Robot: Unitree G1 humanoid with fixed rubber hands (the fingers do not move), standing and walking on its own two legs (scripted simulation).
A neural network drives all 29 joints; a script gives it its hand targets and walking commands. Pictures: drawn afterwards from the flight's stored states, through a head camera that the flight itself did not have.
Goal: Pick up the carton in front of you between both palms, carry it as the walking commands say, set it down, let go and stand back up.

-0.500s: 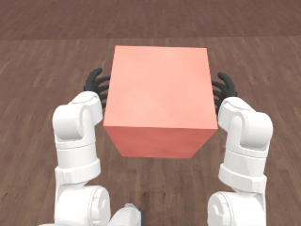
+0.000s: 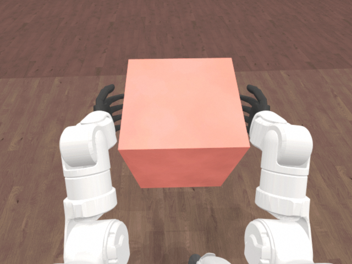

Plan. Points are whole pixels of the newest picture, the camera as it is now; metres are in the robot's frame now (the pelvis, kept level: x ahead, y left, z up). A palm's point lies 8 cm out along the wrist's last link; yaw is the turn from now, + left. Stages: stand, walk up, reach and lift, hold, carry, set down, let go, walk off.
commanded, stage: carry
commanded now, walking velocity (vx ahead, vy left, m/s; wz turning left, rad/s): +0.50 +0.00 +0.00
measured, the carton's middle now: (180, 131) +0.39 -0.01 +0.10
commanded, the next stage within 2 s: none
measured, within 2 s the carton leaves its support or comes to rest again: neither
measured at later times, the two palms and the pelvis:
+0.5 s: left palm (123, 36) +0.69 +0.15 +0.18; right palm (225, 40) +0.67 -0.15 +0.18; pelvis +0.32 +0.01 +0.02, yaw -2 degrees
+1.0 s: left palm out of the picture +0.97 +0.14 +0.20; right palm out of the picture +0.99 -0.16 +0.20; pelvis +0.63 -0.02 +0.05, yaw +0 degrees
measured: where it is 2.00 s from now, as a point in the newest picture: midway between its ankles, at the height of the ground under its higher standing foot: (172, 111)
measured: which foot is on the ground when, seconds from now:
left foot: down 0.00-0.00, up 0.02-0.44, down 0.46-0.90, up 0.92-1.00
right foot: down 0.00-0.48, up 0.50-0.86, down 0.88-1.00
